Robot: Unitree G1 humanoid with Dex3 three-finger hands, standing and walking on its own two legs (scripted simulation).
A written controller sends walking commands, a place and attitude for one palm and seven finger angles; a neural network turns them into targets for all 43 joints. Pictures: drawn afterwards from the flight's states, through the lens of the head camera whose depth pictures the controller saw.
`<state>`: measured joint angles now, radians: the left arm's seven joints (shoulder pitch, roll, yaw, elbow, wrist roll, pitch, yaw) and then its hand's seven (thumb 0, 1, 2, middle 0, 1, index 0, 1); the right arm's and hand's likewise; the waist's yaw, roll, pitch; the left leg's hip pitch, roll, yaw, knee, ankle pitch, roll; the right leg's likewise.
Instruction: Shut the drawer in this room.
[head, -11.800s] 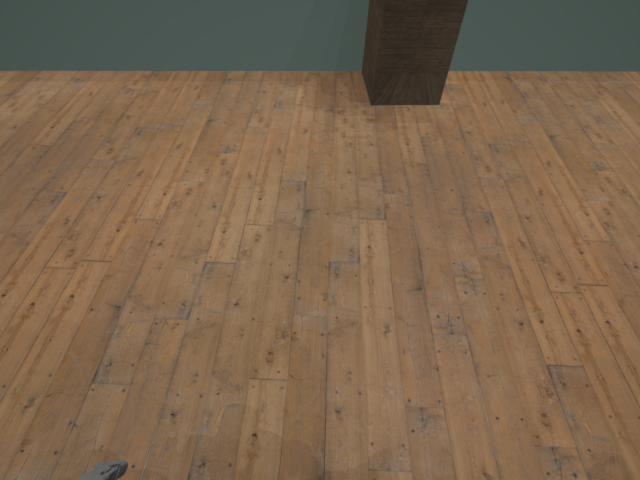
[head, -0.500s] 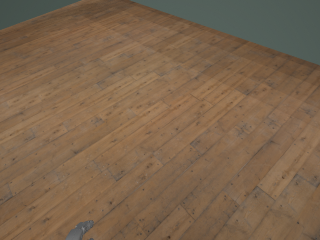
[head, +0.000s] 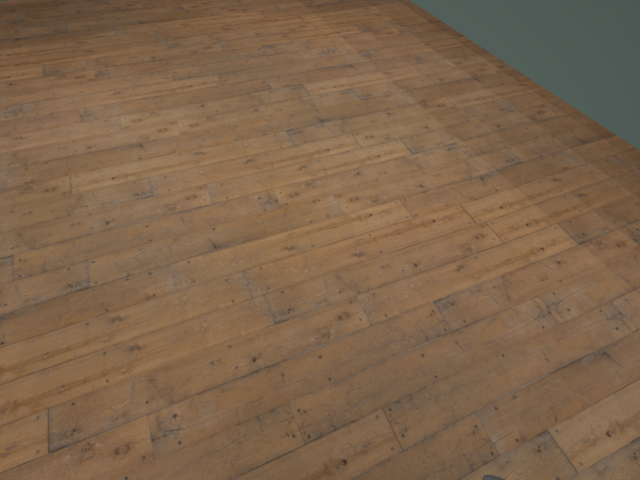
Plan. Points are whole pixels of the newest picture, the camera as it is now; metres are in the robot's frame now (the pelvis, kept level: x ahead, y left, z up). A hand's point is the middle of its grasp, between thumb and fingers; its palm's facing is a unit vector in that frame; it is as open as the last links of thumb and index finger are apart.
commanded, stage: turn or walk to find it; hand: left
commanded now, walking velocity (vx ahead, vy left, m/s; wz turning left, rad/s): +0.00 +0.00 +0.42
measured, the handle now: out of the picture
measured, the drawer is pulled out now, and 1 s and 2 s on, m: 0.24 0.24 0.24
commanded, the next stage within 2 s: none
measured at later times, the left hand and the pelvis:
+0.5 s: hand out of the picture +0.03 +0.17 -0.13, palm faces +0.23 -0.94 -0.27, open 7.4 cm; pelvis -0.02 -0.04 +0.01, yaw +13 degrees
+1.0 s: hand out of the picture -0.09 +0.21 -0.16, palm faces +0.46 -0.85 -0.25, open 7.4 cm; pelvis -0.05 -0.01 +0.01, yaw +25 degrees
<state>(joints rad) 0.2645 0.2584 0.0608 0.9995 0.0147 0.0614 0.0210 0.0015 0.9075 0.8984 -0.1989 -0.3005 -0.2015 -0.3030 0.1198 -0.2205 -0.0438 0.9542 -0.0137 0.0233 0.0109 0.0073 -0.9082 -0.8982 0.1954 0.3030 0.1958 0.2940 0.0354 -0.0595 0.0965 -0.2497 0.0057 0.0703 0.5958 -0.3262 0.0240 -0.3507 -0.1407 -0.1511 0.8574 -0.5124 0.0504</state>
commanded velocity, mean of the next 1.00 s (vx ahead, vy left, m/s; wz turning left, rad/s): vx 0.00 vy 0.00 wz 0.42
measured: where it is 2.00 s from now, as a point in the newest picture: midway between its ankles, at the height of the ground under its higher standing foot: outside the picture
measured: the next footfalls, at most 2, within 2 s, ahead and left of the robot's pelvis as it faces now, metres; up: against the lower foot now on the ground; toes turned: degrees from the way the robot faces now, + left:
right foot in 0.36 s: +0.04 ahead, -0.13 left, +0.00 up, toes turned +5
left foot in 0.80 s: -0.06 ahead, +0.11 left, +0.00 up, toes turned +26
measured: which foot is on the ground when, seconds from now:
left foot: down 0.00-0.36, up 0.38-0.78, down 0.80-1.00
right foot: up 0.00-0.34, down 0.36-0.80, up 0.82-1.00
